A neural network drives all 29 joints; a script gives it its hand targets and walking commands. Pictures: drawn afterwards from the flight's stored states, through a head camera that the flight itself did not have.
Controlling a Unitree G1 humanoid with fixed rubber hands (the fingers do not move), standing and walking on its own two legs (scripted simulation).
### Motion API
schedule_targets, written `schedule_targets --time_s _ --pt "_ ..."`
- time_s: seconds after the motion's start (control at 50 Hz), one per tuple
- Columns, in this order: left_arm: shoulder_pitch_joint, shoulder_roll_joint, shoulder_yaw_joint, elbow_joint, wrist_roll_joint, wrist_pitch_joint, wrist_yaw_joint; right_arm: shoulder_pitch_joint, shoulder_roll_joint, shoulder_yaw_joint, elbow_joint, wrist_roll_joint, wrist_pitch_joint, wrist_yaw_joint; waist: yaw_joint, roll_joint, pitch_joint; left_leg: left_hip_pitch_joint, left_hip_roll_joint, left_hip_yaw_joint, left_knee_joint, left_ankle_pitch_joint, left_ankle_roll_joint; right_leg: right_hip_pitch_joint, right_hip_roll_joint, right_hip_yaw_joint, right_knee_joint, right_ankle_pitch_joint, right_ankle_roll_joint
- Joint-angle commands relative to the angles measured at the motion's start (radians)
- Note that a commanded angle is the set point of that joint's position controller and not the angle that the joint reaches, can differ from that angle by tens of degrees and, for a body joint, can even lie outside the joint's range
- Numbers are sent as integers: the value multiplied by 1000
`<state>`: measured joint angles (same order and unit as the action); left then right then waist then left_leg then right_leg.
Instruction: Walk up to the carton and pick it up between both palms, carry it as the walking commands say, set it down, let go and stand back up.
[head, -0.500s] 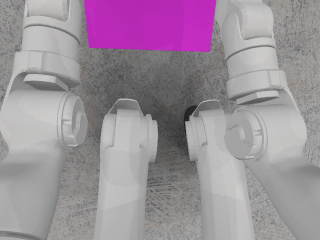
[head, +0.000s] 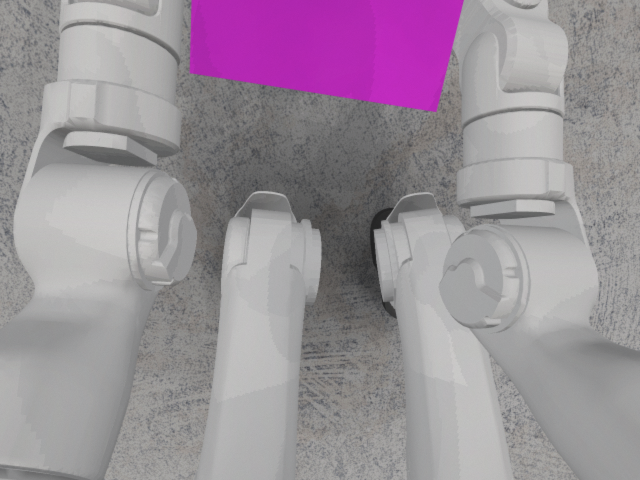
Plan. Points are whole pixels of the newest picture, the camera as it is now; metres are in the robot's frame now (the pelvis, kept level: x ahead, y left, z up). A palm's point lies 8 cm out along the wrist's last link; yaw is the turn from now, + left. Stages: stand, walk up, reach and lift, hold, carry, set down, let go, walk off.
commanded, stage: reach and lift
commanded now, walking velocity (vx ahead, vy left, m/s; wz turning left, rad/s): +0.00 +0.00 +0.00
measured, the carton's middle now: out of the picture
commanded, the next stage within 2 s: none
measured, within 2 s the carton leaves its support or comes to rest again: neither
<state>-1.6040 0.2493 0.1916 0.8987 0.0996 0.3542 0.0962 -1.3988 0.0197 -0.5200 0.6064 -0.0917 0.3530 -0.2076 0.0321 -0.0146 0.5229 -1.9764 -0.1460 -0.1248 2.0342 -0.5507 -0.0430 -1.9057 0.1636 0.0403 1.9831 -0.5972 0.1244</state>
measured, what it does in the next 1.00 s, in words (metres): rises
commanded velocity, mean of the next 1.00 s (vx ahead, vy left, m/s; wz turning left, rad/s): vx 0.00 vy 0.00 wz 0.00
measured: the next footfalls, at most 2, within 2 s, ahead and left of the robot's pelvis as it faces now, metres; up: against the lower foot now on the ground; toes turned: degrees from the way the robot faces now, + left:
none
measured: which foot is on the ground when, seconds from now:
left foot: down 0.00-1.00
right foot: down 0.00-1.00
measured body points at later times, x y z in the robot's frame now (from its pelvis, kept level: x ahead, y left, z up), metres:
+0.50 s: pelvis -0.01 -0.01 +0.04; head +0.34 +0.04 +0.30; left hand +0.57 +0.18 -0.07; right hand +0.54 -0.08 -0.08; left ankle +0.12 +0.11 -0.40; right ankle +0.13 -0.14 -0.40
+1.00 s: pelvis -0.02 +0.00 +0.08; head +0.31 +0.04 +0.37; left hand +0.55 +0.16 -0.01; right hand +0.52 -0.09 -0.03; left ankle +0.12 +0.11 -0.40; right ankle +0.13 -0.14 -0.40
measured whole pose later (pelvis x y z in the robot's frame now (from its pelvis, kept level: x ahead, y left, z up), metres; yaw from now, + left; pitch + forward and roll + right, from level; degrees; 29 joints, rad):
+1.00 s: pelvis -0.02 +0.00 +0.08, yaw +2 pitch +21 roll -5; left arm -1.48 0.17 0.23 0.81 0.09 0.42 0.14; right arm -1.27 0.05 -0.53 0.51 -0.14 0.43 -0.16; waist 0.01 0.03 0.52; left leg -1.65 -0.15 -0.14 1.77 -0.48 -0.04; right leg -1.58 0.15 0.06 1.72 -0.52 0.11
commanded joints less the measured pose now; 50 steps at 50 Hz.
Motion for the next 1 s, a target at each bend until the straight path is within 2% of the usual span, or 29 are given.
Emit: schedule_targets --time_s 0.0,0.06,0.14,0.16,0.18,0.2,0.22,0.26,0.3,0.32,0.34,0.4,0.42,0.48,0.5,0.52,0.54,0.58,0.68,0.7,0.72,0.74,0.76,0.78,0.82,0.84,0.86,0.92,0.98 --pt "-502 -1142 -374 -139 -137 -30 -232 -906 915 588 -123 138 -60 228 -41 174 -1998 896 -3 146 -188 502 -1 445 55 -185 -97 363 -79" --pt "-489 -1111 -362 -140 -136 -38 -233 -938 932 644 -147 149 -49 218 -11 114 -2019 815 -8 163 -194 485 9 560 57 -172 -109 402 -67" --pt "-572 -1061 -420 -273 -197 -46 -224 -944 947 710 -227 162 -37 178 -32 23 -2194 815 -14 167 -188 513 16 753 60 -150 -129 491 -58" --pt "-558 -1065 -425 -268 -191 -39 -221 -948 964 730 -235 177 -29 174 9 58 -2216 850 -16 177 -200 537 14 766 58 -144 -128 505 -57" --pt "-563 -1068 -407 -270 -205 -36 -222 -925 951 718 -228 168 -23 168 -23 39 -2212 837 -14 176 -197 507 17 790 57 -139 -146 494 -58" --pt "-495 -1076 -389 -128 -179 -21 -224 -963 929 711 -222 158 -31 167 0 45 -2093 785 -10 167 -225 454 19 723 52 -147 -147 440 -62" --pt "-501 -1104 -407 -238 -198 -19 -222 -1002 939 743 -332 178 -30 159 5 36 -2265 862 -20 182 -219 504 19 854 61 -141 -157 504 -61" --pt "-486 -1071 -350 -141 -173 -10 -219 -985 947 734 -256 172 -15 159 27 7 -2132 796 -15 182 -251 422 24 796 47 -138 -189 422 -53" --pt "-457 -1092 -321 -72 -151 -7 -235 -913 963 680 -153 134 -9 165 -7 -16 -1999 733 -10 170 -270 336 31 741 40 -146 -206 351 -57" --pt "-461 -1086 -307 -54 -129 -6 -239 -909 993 660 -122 140 -7 174 22 26 -1950 723 -12 189 -285 297 34 721 41 -138 -218 320 -56" --pt "-454 -1124 -308 -83 -138 -12 -246 -911 967 648 -178 124 -17 176 -19 21 -2006 765 -11 178 -281 334 33 740 45 -147 -221 356 -59" --pt "-466 -1115 -269 -35 -108 -17 -255 -937 953 594 -124 102 -24 194 -18 31 -1915 726 -8 170 -304 276 34 654 38 -161 -226 293 -60" --pt "-488 -1144 -305 -122 -128 -20 -253 -932 968 616 -170 123 -29 196 -19 60 -2050 830 -14 180 -306 344 28 719 41 -163 -231 348 -59" --pt "-583 -1150 -392 -225 -177 -22 -237 -930 947 622 -177 137 -26 206 -75 99 -2158 970 -8 151 -311 404 5 671 46 -177 -231 377 -66" --pt "-559 -1152 -351 -140 -138 -10 -232 -891 949 580 -73 111 -15 217 -47 149 -2033 921 -10 169 -326 312 1 589 41 -168 -257 278 -74" --pt "-512 -1165 -339 -59 -128 4 -234 -949 909 581 -100 105 -19 219 -66 123 -1981 924 0 155 -336 258 10 549 35 -175 -263 227 -74" --pt "-562 -1189 -390 -163 -163 -3 -231 -865 972 586 -82 108 -6 230 -89 143 -2067 981 -9 159 -343 306 2 601 39 -172 -271 284 -78" --pt "-463 -1230 -375 -116 -134 12 -223 -921 942 609 -163 124 -17 246 -55 147 -2098 1058 -10 149 -355 325 1 578 40 -176 -278 279 -77" --pt "-551 -1267 -437 -258 -202 22 -194 -959 917 623 -230 147 4 261 -132 155 -2253 1200 -6 107 -370 375 -11 607 38 -178 -298 332 -85" --pt "-494 -1256 -375 -150 -177 29 -192 -981 922 639 -195 139 12 265 -91 111 -2148 1119 -5 116 -383 331 -1 577 33 -173 -303 291 -81" --pt "-500 -1228 -345 -125 -148 27 -193 -906 923 583 -86 108 24 274 -98 123 -2037 1057 -5 123 -399 251 1 545 26 -168 -322 215 -83" --pt "-511 -1293 -424 -260 -201 26 -197 -951 955 673 -281 151 14 273 -109 115 -2294 1200 -14 128 -389 374 -2 710 33 -172 -324 356 -85" --pt "-470 -1271 -378 -141 -164 34 -191 -927 907 633 -172 130 18 274 -101 137 -2131 1145 -3 117 -396 327 -4 580 26 -163 -333 280 -85" --pt "-547 -1283 -449 -255 -220 26 -191 -940 927 666 -245 154 14 273 -128 132 -2220 1196 -5 107 -402 363 -7 658 28 -167 -334 335 -89" --pt "-456 -1304 -426 -163 -184 41 -191 -951 927 687 -276 151 13 268 -104 126 -2238 1212 -10 118 -409 389 -7 689 31 -164 -350 344 -86" --pt "-494 -1276 -422 -193 -190 30 -191 -871 957 640 -162 137 28 270 -126 131 -2146 1163 -6 110 -419 345 -4 642 29 -156 -355 304 -89" --pt "-446 -1290 -418 -183 -173 32 -189 -861 988 668 -187 150 24 276 -92 134 -2171 1194 -10 119 -427 368 0 652 30 -154 -360 315 -84" --pt "-430 -1301 -380 -146 -164 28 -203 -856 980 651 -182 122 25 277 -112 100 -2098 1130 -13 126 -448 314 7 681 29 -156 -392 289 -85" --pt "-373 -1284 -350 -116 -127 20 -209 -846 1008 674 -193 125 20 278 -72 70 -2063 1100 -15 140 -464 320 20 713 27 -148 -412 291 -78"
